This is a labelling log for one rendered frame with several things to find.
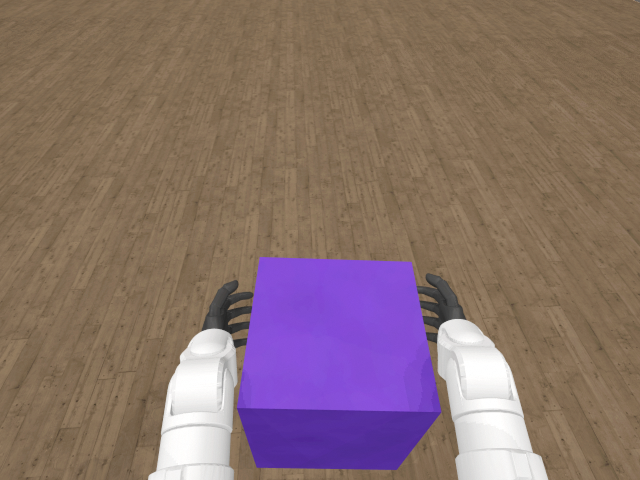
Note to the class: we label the left robot forearm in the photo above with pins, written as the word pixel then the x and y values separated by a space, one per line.
pixel 198 415

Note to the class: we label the right robot forearm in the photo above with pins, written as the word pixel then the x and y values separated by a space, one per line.
pixel 492 438

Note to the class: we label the robot left hand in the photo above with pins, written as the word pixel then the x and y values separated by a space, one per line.
pixel 219 315

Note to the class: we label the robot right hand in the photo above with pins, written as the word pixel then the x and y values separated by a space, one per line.
pixel 447 307

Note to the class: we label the carton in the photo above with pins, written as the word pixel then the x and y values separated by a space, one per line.
pixel 337 371

